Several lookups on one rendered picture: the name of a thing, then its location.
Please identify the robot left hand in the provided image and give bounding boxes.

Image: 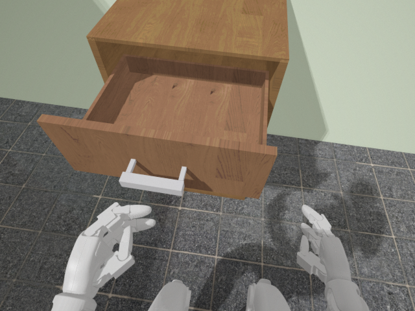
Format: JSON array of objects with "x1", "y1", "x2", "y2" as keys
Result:
[{"x1": 62, "y1": 202, "x2": 156, "y2": 299}]

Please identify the robot thigh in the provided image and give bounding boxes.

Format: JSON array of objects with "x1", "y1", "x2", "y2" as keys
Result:
[
  {"x1": 148, "y1": 282, "x2": 191, "y2": 311},
  {"x1": 246, "y1": 282, "x2": 291, "y2": 311}
]

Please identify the left robot thigh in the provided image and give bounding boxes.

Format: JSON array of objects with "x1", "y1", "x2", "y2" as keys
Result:
[{"x1": 148, "y1": 282, "x2": 191, "y2": 311}]

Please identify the robot right hand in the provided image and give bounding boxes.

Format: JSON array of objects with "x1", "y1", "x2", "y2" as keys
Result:
[{"x1": 297, "y1": 205, "x2": 351, "y2": 285}]

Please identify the robot right forearm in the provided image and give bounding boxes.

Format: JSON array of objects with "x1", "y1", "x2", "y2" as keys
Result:
[{"x1": 324, "y1": 279, "x2": 370, "y2": 311}]

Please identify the cabinet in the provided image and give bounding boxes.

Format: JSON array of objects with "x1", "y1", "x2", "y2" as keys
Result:
[{"x1": 86, "y1": 0, "x2": 289, "y2": 200}]

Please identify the robot left forearm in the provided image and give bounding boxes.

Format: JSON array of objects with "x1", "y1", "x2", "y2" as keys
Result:
[{"x1": 51, "y1": 292, "x2": 97, "y2": 311}]

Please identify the right robot thigh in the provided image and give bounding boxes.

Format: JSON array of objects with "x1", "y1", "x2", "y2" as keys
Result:
[{"x1": 246, "y1": 282, "x2": 291, "y2": 311}]

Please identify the handle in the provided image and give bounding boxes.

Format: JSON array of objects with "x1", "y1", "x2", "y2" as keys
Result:
[{"x1": 119, "y1": 159, "x2": 187, "y2": 196}]

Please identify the drawer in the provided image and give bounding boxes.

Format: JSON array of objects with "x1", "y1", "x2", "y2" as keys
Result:
[{"x1": 37, "y1": 54, "x2": 278, "y2": 199}]

